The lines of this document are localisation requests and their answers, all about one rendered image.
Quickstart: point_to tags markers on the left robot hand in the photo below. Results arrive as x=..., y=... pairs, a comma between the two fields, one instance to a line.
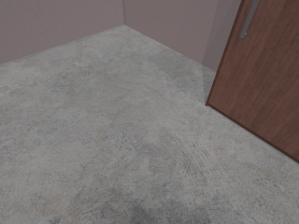
x=51, y=219

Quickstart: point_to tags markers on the wardrobe door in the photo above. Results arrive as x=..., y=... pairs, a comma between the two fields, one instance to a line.
x=258, y=84

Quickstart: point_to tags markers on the handle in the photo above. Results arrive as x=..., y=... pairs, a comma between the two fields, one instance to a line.
x=251, y=11

